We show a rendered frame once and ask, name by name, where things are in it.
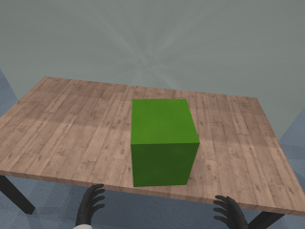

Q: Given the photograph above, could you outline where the carton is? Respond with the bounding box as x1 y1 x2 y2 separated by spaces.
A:
131 98 200 187

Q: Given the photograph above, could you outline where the right robot hand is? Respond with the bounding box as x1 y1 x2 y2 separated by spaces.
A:
213 195 249 229

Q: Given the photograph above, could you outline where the left robot hand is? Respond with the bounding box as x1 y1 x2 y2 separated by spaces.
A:
75 183 105 227

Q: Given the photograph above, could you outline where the table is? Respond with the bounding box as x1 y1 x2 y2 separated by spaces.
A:
0 76 305 229

